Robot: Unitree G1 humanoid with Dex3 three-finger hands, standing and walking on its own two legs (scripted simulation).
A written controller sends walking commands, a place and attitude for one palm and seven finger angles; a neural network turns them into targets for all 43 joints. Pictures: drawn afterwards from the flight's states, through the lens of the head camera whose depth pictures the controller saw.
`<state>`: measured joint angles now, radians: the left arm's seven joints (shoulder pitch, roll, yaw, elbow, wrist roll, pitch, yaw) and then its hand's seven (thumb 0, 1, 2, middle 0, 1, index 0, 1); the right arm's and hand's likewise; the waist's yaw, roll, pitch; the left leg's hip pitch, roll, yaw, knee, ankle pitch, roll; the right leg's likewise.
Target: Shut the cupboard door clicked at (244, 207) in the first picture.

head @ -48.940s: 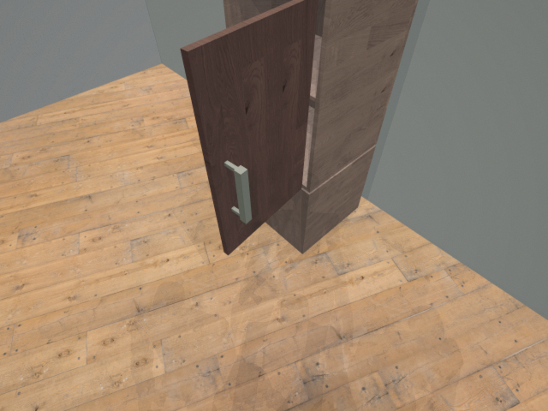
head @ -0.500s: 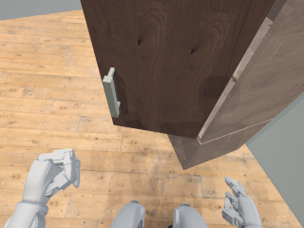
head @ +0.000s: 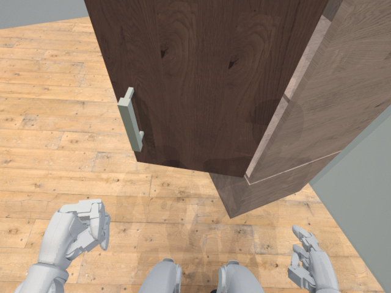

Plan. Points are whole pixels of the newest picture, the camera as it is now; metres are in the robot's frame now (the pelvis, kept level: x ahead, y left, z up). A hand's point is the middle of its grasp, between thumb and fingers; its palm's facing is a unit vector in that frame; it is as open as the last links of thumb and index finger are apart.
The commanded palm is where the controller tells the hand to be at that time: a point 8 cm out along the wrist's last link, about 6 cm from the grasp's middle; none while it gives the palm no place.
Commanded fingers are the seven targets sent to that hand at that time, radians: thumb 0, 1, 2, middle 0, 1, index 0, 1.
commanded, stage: bring the fist close to the handle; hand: left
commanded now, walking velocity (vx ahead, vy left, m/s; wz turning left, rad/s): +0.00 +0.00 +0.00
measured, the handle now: (134, 121) +0.48 +0.18 +0.02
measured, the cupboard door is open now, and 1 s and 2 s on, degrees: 60 60 53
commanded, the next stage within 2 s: push the door shut along its arc in 1.32 s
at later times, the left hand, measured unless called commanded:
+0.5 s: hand (116, 190) +0.30 +0.18 +0.03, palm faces -0.07 -1.00 -0.03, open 3.1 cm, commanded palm +0.29 +0.23 +0.03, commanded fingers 0.00 0.90 0.90 -1.30 -1.50 -1.30 -1.50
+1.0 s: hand (132, 158) +0.37 +0.16 +0.03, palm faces -0.07 -1.00 -0.03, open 3.1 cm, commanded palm +0.35 +0.22 +0.03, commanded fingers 0.00 0.90 0.90 -1.30 -1.50 -1.30 -1.50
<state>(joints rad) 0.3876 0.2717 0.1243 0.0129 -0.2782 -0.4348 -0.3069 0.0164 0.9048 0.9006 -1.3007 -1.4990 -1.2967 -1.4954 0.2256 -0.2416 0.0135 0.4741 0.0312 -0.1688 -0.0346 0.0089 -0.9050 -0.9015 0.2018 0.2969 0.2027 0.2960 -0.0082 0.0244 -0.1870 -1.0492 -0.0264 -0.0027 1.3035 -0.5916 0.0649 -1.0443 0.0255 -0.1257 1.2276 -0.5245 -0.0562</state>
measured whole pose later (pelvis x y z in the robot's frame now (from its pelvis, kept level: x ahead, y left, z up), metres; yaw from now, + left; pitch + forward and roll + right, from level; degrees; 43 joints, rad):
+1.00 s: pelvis +0.00 +0.01 +0.00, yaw -1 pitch +22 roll -3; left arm -0.27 0.25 0.16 0.54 -0.19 -0.48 -0.19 0.02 0.90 0.90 -1.30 -1.50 -1.30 -1.50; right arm 0.24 -0.25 0.01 0.58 0.02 -0.06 0.00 0.01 -0.91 -0.90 0.20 0.30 0.20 0.30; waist -0.06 0.02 -0.18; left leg -1.10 -0.03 0.03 1.29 -0.58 0.08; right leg -1.11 0.02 -0.09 1.23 -0.51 -0.04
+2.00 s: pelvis -0.01 +0.00 -0.01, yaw -1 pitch +25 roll -3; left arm -0.68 0.39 0.23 0.98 -0.17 -0.49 -0.37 0.02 0.90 0.90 -1.31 -1.50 -1.33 -1.50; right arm 0.29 -0.27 0.02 0.63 0.03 -0.01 -0.01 0.00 -0.91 -0.90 0.20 0.30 0.20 0.30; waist -0.11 0.03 -0.16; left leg -1.18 -0.03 0.02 1.32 -0.57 0.07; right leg -1.18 0.02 -0.11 1.25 -0.50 -0.05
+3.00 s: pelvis +0.00 +0.00 -0.03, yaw -3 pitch +31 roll -5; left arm -1.14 0.53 0.24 1.22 -0.06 -0.31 -0.47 0.02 0.89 0.92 -1.30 -1.50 -1.30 -1.50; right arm 0.36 -0.27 0.06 0.63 0.00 -0.01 0.00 0.00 -0.91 -0.90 0.20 0.30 0.20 0.30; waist -0.26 0.06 -0.14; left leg -1.36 0.00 0.01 1.41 -0.60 0.08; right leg -1.35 0.05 -0.12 1.31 -0.51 -0.05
